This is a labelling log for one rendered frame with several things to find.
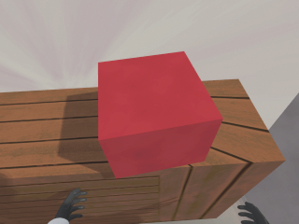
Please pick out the carton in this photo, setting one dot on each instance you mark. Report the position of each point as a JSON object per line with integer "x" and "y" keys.
{"x": 154, "y": 113}

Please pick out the left robot hand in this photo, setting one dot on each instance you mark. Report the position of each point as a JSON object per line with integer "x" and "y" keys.
{"x": 67, "y": 207}

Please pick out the right robot hand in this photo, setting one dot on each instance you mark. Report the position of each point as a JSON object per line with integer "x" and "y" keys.
{"x": 254, "y": 214}

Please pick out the pedestal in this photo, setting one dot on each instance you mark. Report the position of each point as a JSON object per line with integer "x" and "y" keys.
{"x": 49, "y": 147}

